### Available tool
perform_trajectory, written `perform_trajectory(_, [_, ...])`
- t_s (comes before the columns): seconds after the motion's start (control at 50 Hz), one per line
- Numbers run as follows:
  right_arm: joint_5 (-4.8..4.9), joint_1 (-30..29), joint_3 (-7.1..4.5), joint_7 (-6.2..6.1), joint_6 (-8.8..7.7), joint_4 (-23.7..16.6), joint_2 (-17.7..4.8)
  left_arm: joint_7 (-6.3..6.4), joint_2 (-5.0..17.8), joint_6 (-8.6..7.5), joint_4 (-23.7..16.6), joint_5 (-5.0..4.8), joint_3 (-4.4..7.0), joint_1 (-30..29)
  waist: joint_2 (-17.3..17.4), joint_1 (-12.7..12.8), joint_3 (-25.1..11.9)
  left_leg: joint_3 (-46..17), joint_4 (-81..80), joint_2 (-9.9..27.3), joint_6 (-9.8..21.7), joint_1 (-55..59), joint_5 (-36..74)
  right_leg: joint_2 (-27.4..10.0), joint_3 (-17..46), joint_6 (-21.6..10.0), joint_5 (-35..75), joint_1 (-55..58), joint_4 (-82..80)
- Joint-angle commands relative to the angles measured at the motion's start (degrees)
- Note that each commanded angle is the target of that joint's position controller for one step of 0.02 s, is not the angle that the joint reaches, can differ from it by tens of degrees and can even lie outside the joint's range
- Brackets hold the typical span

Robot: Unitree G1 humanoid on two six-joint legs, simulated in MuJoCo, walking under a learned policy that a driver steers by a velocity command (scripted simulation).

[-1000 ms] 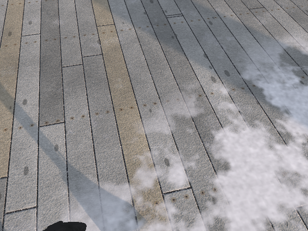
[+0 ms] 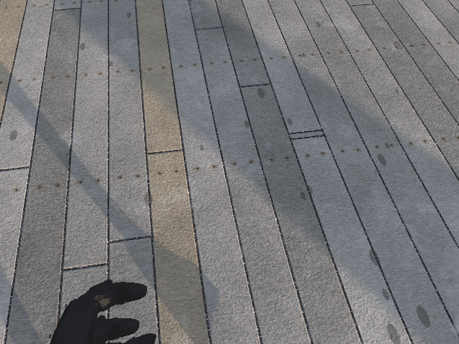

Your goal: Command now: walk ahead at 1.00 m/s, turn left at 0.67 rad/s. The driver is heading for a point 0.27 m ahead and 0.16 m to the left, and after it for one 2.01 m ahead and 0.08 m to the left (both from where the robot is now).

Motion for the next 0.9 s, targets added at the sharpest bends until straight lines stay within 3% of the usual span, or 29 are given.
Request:
perform_trajectory(0.02, [0.00, -3.5, -2.38, -0.61, -0.64, -4.2, -12.1, 1.14, 6.8, -0.63, -4.7, -0.38, 1.62, -2.4, 4.3, 5.2, 1.6, -6.9, 3.6, 11.4, 5.0, -8.4, 51.1, 6.0, -3.2, -1.3, -0.5, 15.9, -5.9])
perform_trajectory(0.04, [-0.07, -3.9, -2.78, -0.79, -0.56, -4.8, -14.0, 1.85, 8.2, -0.95, -3.7, -0.40, 2.25, 3.0, 6.7, 7.5, -2.4, -8.1, 11.1, 12.3, 4.0, -8.1, 60.4, 7.3, -2.0, -2.0, -4.0, 22.8, -5.5])
perform_trajectory(0.06, [-0.82, -6.2, -3.45, -1.06, -0.19, -5.1, -16.0, 2.84, 11.5, -1.54, -0.7, -0.47, 3.65, 14.1, 10.0, 13.2, -6.2, -9.0, 23.0, 13.0, 3.1, -10.1, 57.6, 5.4, 0.9, -2.9, -6.6, 33.2, -6.3])
perform_trajectory(0.08, [-1.27, -8.5, -3.58, -0.94, 0.01, -5.9, -15.1, 4.05, 15.0, -1.49, 2.2, -0.17, 5.15, 25.0, 7.0, 18.4, -12.9, -7.5, 36.8, 9.4, 2.3, -16.9, 48.1, 2.0, 2.2, -2.8, -11.3, 46.7, -4.5])
perform_trajectory(0.1, [-1.81, -8.8, -2.11, -0.83, -0.16, -8.5, -7.9, 5.15, 18.7, -1.33, 3.6, 1.64, 6.34, 35.4, -3.7, 19.9, -21.8, -5.1, 57.5, 5.4, 3.0, -27.5, 15.8, -11.8, 15.5, -2.2, -29.5, 59.5, -2.6])
perform_trajectory(0.12, [3.11, -1.1, -1.04, -1.09, 0.17, -12.0, -2.9, 4.15, 20.7, -1.13, 2.5, 2.94, 6.82, 29.2, -22.6, 11.0, -27.8, -1.9, 73.9, -0.4, 1.2, -44.5, -9.6, -24.5, 45.7, -8.3, -29.8, 67.7, -14.9])
perform_trajectory(0.14, [1.81, -5.7, -1.64, -2.24, 1.26, -10.5, -8.4, 3.34, 14.0, -0.74, 0.7, 2.10, 6.27, 23.3, -10.5, 11.2, -19.6, -1.1, 74.8, 4.4, 1.3, -49.1, -4.6, -21.1, 38.6, -7.6, -23.2, 60.2, -16.2])
perform_trajectory(0.16, [1.00, -10.0, -2.14, -2.08, 2.00, -10.3, -9.2, 3.11, 8.4, -1.13, 0.6, 1.74, 4.85, 20.1, -3.8, 10.9, -11.7, -0.1, 71.6, 6.2, 0.4, -49.0, -1.0, -18.4, 26.1, -7.4, -7.3, 52.3, -14.4])
perform_trajectory(0.18, [0.40, -11.2, -2.24, -1.80, 2.68, -10.3, -8.0, 3.01, 6.6, -1.34, 2.0, 1.92, 4.41, 20.4, 0.4, 9.8, -7.5, 0.4, 70.0, 7.4, -0.6, -47.4, -1.3, -16.5, 17.7, -7.1, 10.1, 46.4, -13.9])
perform_trajectory(0.22, [-1.54, -12.5, -2.30, -0.78, 4.78, -11.5, -5.6, 3.30, 4.7, -1.96, 4.4, 0.35, 3.76, 22.5, -3.8, 7.7, -4.9, 1.1, 66.4, 9.4, -2.0, -46.5, -2.4, -13.8, 7.2, -5.9, 20.4, 40.4, -14.1])
perform_trajectory(0.24, [3.41, -13.6, -3.18, -1.30, 5.10, -13.8, -6.0, 3.37, 5.0, -2.76, 3.0, -2.17, 4.61, 14.7, -9.7, 6.5, -4.4, -0.4, 65.8, 12.3, -2.4, -45.9, -1.3, -10.4, 2.9, -5.7, 21.0, 38.9, -16.0])
perform_trajectory(0.26, [4.28, -14.7, -2.79, -1.18, 5.55, -15.3, -6.0, 3.65, 5.4, -3.03, 2.4, -2.96, 4.65, 11.0, -11.1, 4.9, -2.8, 0.3, 61.4, 13.2, -3.2, -46.6, -1.2, -11.6, 0.7, -6.5, 19.9, 35.7, -17.5])
perform_trajectory(0.3, [2.43, -19.0, -2.16, -0.40, 5.55, -18.2, -5.4, 4.48, 6.8, -2.61, 1.3, -3.06, 5.24, 5.5, -6.9, 4.2, 2.3, 4.3, 49.0, 12.6, -4.8, -44.2, 3.8, -10.1, -6.0, -6.4, 18.4, 27.2, -20.9])
perform_trajectory(0.34, [0.86, -20.7, -2.08, 0.64, 5.26, -18.2, -5.5, 5.75, 9.8, -1.91, 1.5, -2.95, 6.34, 6.4, -1.8, 5.4, -1.3, 9.5, 38.4, 8.1, -4.1, -34.8, 20.1, -4.3, -13.0, -5.0, 18.8, 26.7, -19.5])
perform_trajectory(0.36, [1.04, -18.5, -1.92, 1.56, 5.44, -18.6, -5.1, 5.76, 12.1, -1.99, 1.2, -3.50, 6.67, 6.0, -5.3, 3.8, -2.3, 9.5, 34.1, 8.4, -4.2, -31.6, 22.3, -7.3, -13.4, -5.3, 21.8, 26.4, -17.2])
perform_trajectory(0.4, [0.59, -15.4, -3.41, 2.69, 5.95, -18.4, -9.5, 5.49, 13.5, -1.39, 0.6, -5.48, 7.13, 6.0, -4.6, 2.7, -4.3, 11.7, 31.7, 5.3, -2.2, -27.7, 21.5, -7.2, -13.9, -4.0, 29.5, 31.5, -10.8])
perform_trajectory(0.44, [0.87, -11.8, -5.62, 2.49, 6.22, -18.9, -14.5, 5.28, 15.5, 0.19, -0.2, -6.08, 7.87, 6.1, -3.2, -0.6, -7.7, 12.3, 29.6, 2.6, 1.6, -21.4, 19.0, -8.2, -13.2, -2.5, 32.1, 34.0, 1.4])
perform_trajectory(0.46, [0.81, -4.9, -7.26, 1.86, 6.33, -17.5, -17.5, 4.91, 14.7, 0.64, -0.6, -5.79, 7.58, 5.4, -1.0, -4.4, -10.9, 11.2, 26.4, 1.3, 3.6, -11.4, 22.4, -7.1, -12.9, -0.8, 25.7, 30.3, 13.4])
perform_trajectory(0.48, [1.40, -7.4, -7.85, 0.34, 6.35, -17.7, -19.5, 4.26, 9.4, 0.93, -0.8, -4.20, 6.16, 8.7, 12.0, -1.3, -6.3, 3.8, 20.5, 3.5, 6.5, -6.8, 37.7, 0.4, -13.2, 2.3, -14.8, 20.4, 29.8])
perform_trajectory(0.5, [-0.88, -15.0, -7.17, 0.30, 5.70, -22.5, -23.6, 3.41, 6.1, 0.33, -1.7, -1.08, 4.88, 16.5, 20.8, 7.3, -9.7, -22.7, 23.9, 16.4, 17.2, 0.9, 67.8, 10.1, -6.7, 5.7, -49.5, 5.0, 50.9])
perform_trajectory(0.52, [-3.21, -17.3, -6.49, 1.38, 4.63, -26.4, -22.2, 2.94, 12.3, -0.23, -2.0, -2.61, 5.29, 20.4, 14.5, 6.0, -27.7, -40.2, 15.6, 26.8, 24.3, 7.6, 49.7, 10.2, 7.6, 4.8, -45.5, 2.8, 57.2])
perform_trajectory(0.54, [-1.89, -21.3, -5.76, 1.79, 4.08, -28.1, -19.5, 2.89, 15.4, -0.05, -2.0, -3.92, 6.00, 16.4, 5.3, 5.7, -23.2, -35.9, 13.3, 25.8, 21.0, 2.1, 38.3, 7.3, 8.5, 3.7, -40.2, 1.9, 54.0])
perform_trajectory(0.56, [0.05, -23.8, -4.57, 1.43, 3.88, -27.8, -15.8, 3.64, 15.1, 0.77, -1.9, -3.38, 6.10, 13.8, -0.8, 6.6, -17.4, -29.6, 14.0, 23.7, 16.7, -5.0, 32.6, 4.2, 7.4, 3.3, -35.7, 1.1, 49.1])
perform_trajectory(0.58, [0.81, -24.9, -3.17, 0.95, 4.00, -27.0, -12.7, 4.61, 13.6, 1.93, -0.8, -2.68, 5.87, 12.9, -4.4, 7.6, -13.4, -24.6, 13.9, 21.7, 13.5, -12.9, 29.9, 1.8, 6.4, 3.1, -33.5, 3.9, 45.2])
perform_trajectory(0.62, [-0.93, -24.8, -1.98, 0.28, 3.82, -25.5, -11.0, 5.07, 12.7, 3.72, 0.0, -2.82, 6.04, 15.2, -0.7, 9.4, -10.6, -16.7, 13.9, 18.8, 11.4, -24.2, 38.0, 0.0, 5.7, 3.0, -32.6, 12.6, 39.4])
perform_trajectory(0.68, [-2.71, -23.9, -1.13, -0.94, 3.26, -22.7, -9.4, 4.93, 7.6, 3.91, 1.5, -2.96, 4.72, 16.6, 2.2, 9.1, -12.0, -5.5, 13.6, 16.1, 10.5, -25.2, 46.5, 0.1, 4.7, 4.1, -28.6, 17.0, 28.3])
perform_trajectory(0.74, [-2.70, -24.7, -2.57, -2.27, 4.68, -22.3, -13.1, 4.93, 9.2, 4.67, 0.2, -3.45, 5.13, 13.3, 4.4, 7.4, -11.5, -3.2, 11.9, 17.6, 10.4, -22.4, 38.4, 0.8, 3.2, 5.6, -25.3, 14.5, 23.9])
perform_trajectory(0.82, [-2.07, -25.5, -2.46, -3.53, 6.26, -22.3, -11.3, 4.95, 10.4, 6.43, -1.6, -3.76, 6.15, 10.5, 5.8, 5.8, -6.5, -5.1, 7.2, 20.9, 10.4, -20.1, 14.0, -1.1, 3.3, 6.5, -25.3, 7.1, 24.0])
perform_trajectory(0.9, [-1.92, -25.8, -2.86, -4.02, 6.50, -21.8, -11.0, 4.20, 8.8, 6.32, -2.6, -3.32, 6.25, 10.9, 6.0, 5.6, -6.3, -2.0, 7.9, 22.6, 9.7, -16.2, 15.7, -1.4, 1.2, 5.9, -26.6, 6.6, 20.1])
